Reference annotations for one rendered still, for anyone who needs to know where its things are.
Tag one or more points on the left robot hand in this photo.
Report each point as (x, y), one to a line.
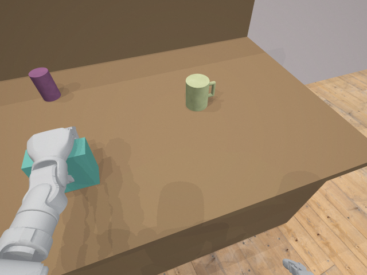
(56, 142)

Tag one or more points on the left robot forearm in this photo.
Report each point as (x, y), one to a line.
(29, 238)

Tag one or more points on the table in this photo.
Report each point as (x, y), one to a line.
(175, 184)

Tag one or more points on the left robot upper arm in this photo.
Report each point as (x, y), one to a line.
(16, 267)

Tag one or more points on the sponge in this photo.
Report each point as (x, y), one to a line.
(82, 166)

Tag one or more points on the right robot hand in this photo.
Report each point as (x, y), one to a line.
(295, 268)

